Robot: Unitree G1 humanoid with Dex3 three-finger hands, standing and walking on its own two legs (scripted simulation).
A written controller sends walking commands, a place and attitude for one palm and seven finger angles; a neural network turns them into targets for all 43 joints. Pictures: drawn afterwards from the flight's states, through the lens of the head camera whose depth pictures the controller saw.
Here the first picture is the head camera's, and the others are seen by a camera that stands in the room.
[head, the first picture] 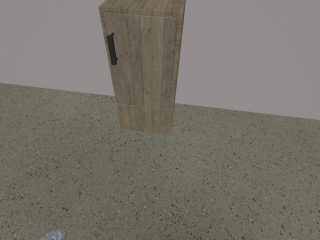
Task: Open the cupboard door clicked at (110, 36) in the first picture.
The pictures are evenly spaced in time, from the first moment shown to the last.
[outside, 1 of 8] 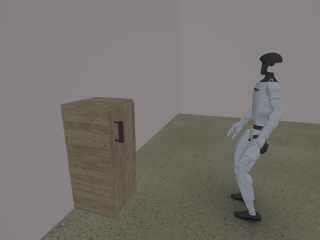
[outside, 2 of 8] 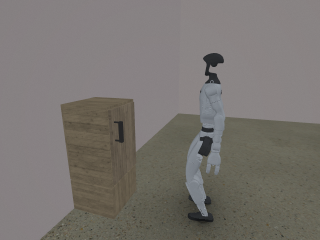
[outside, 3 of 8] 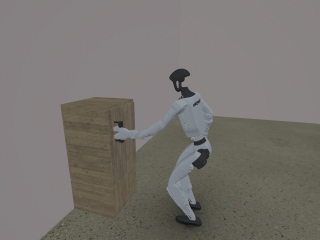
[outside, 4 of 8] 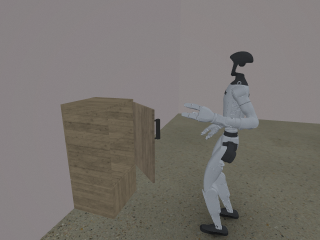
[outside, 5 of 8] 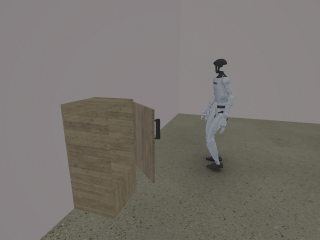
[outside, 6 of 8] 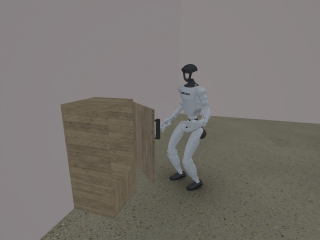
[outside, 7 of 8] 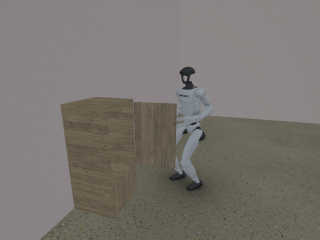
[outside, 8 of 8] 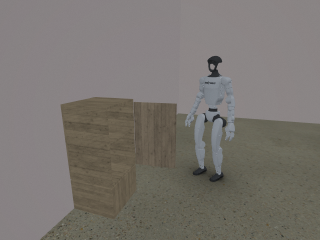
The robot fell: no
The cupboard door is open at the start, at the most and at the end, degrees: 0 96 95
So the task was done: yes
